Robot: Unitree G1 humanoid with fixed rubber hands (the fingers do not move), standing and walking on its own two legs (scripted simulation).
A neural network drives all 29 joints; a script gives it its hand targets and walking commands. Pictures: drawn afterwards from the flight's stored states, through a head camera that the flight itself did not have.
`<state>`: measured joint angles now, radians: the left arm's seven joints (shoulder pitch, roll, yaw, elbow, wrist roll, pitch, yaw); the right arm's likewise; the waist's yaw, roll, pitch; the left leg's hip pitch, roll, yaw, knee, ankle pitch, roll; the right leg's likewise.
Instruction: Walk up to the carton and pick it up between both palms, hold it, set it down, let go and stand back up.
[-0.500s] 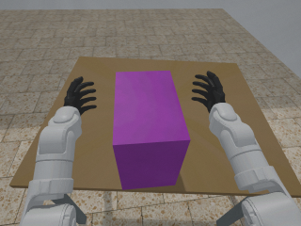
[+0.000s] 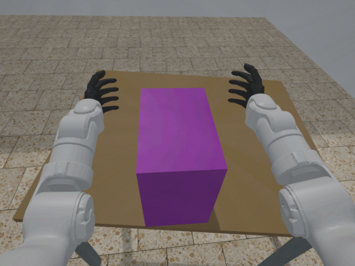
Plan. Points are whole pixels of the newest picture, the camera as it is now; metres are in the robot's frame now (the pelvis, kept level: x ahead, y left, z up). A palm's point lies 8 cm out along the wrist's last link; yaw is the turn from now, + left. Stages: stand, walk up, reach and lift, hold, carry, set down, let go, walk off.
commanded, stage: reach and lift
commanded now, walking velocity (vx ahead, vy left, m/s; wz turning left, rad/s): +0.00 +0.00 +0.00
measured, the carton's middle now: (175, 156) +0.41 +0.04 +0.02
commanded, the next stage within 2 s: none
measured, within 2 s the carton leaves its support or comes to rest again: neither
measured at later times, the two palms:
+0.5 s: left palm (108, 141) +0.40 +0.21 +0.07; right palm (231, 134) +0.43 -0.09 +0.09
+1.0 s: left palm (119, 142) +0.41 +0.18 +0.07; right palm (225, 136) +0.43 -0.08 +0.09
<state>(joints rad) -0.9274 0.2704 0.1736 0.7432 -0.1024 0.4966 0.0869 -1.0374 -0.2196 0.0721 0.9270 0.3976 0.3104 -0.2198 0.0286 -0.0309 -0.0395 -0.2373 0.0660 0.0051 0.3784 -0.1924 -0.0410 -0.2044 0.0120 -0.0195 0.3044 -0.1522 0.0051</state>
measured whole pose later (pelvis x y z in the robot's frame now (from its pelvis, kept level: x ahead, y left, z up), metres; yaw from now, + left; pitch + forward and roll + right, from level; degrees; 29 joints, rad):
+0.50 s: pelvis +0.00 +0.00 +0.00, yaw +0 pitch +10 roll -1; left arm -0.83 0.12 0.19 1.07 0.02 -0.02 0.10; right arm -0.90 -0.08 -0.08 1.13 0.13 -0.05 -0.16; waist 0.07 -0.03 -0.11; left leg -0.41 0.06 0.00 0.42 -0.19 -0.04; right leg -0.37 0.01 -0.02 0.34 -0.15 0.01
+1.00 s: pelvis -0.01 +0.01 -0.01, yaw +0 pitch +12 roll -1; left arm -0.87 0.04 0.28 1.10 0.13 -0.10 0.15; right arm -0.93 -0.02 -0.20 1.19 0.02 -0.12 -0.16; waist 0.06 -0.04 -0.12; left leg -0.46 0.06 0.01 0.43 -0.18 -0.03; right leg -0.42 0.01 -0.01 0.34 -0.13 0.01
